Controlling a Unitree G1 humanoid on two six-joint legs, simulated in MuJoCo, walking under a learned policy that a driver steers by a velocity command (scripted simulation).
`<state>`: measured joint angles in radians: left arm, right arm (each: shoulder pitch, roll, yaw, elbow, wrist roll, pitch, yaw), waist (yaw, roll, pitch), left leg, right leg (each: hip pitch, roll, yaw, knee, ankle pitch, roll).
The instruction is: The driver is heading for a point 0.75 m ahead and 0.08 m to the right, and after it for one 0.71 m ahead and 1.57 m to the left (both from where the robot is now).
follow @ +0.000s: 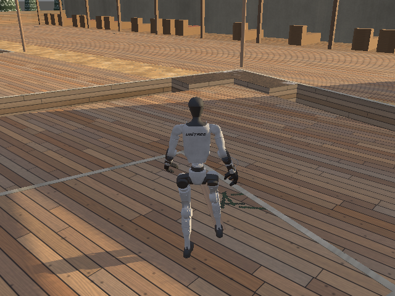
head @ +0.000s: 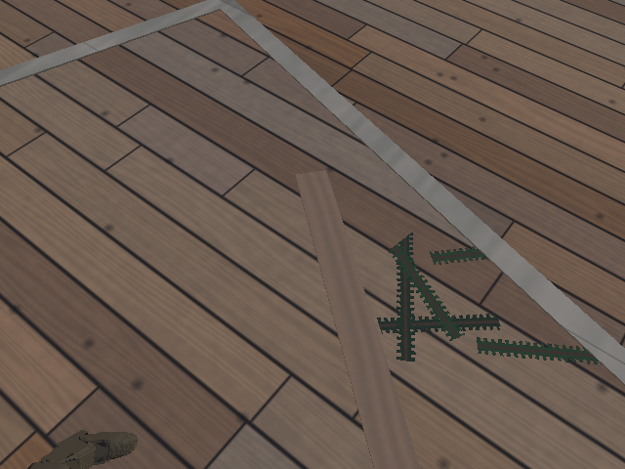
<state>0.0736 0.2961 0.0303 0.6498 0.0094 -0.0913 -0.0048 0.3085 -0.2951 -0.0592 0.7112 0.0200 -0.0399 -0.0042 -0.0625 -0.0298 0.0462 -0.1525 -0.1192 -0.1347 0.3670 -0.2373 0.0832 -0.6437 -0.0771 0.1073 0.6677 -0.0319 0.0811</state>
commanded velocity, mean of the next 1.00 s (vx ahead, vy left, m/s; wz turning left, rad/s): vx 0.49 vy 0.00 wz -0.01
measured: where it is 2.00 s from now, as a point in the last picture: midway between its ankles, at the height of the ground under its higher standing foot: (294, 361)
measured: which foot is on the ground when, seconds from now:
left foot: down 0.00-0.14, up 0.16-0.62, down 0.64-1.00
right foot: up 0.00-0.12, down 0.14-0.66, up 0.68-1.00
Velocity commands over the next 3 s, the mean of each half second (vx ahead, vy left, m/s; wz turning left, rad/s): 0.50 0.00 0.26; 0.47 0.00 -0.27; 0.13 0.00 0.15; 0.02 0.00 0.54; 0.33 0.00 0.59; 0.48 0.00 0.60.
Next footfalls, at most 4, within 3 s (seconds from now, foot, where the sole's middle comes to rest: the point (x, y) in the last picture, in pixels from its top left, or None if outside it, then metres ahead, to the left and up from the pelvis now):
0.14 right None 0.26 -0.14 -0.78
0.64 left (237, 447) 0.50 0.13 -0.78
1.12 right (345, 333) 0.75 -0.12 -0.78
1.56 left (241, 366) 0.68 0.13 -0.78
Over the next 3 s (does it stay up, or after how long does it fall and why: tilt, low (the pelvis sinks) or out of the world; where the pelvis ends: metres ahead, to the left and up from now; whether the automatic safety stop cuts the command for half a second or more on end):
stays up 0.97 0.33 -0.01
